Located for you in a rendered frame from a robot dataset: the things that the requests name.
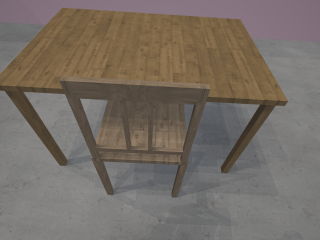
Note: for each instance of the table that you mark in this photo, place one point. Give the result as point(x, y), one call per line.
point(147, 47)

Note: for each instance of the chair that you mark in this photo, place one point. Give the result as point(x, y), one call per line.
point(143, 122)

